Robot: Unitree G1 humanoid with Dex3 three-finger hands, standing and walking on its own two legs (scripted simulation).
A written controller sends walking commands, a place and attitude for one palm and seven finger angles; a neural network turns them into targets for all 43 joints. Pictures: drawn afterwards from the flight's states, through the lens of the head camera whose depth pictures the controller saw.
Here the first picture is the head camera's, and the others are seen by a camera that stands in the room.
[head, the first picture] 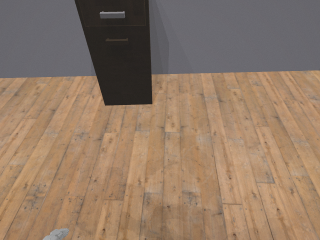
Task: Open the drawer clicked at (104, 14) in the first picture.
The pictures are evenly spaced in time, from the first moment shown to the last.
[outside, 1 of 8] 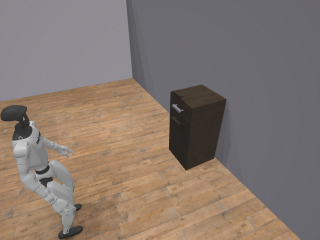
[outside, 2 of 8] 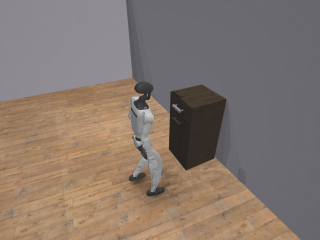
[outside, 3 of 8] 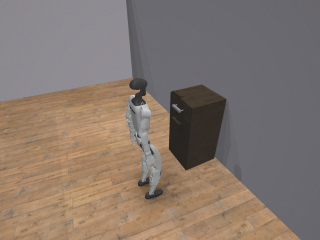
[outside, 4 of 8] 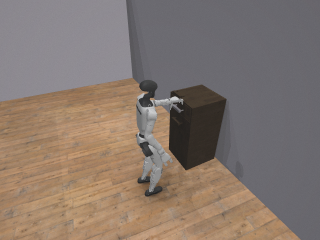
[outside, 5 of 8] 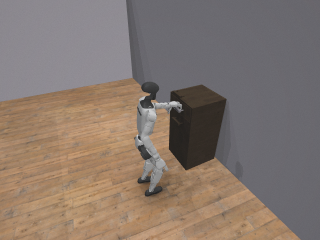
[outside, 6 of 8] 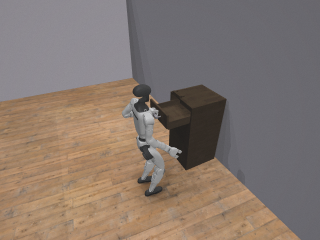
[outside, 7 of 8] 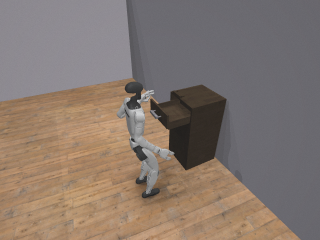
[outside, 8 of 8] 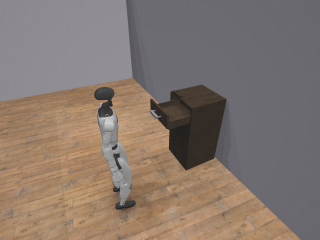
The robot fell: no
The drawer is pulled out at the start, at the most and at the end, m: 0.00 0.30 0.27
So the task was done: yes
